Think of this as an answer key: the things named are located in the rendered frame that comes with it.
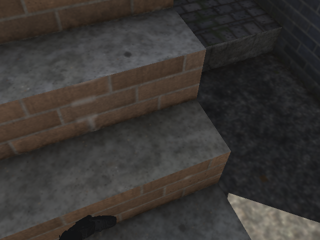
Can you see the robot left hand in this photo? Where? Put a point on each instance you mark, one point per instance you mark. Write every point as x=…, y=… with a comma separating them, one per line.
x=87, y=226

